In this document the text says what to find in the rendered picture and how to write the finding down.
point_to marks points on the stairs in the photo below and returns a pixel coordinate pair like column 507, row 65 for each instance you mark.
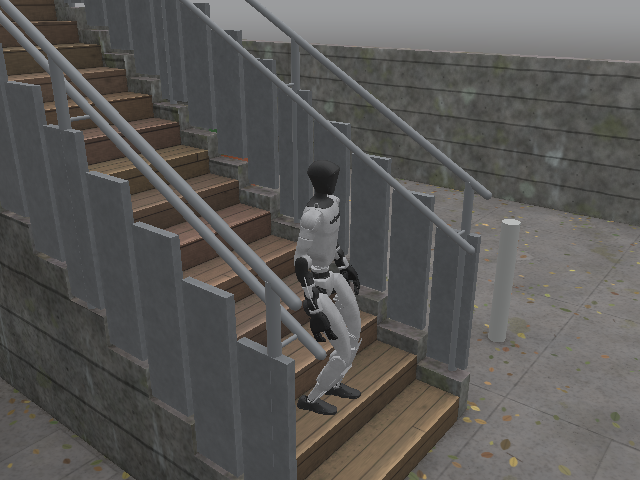
column 397, row 420

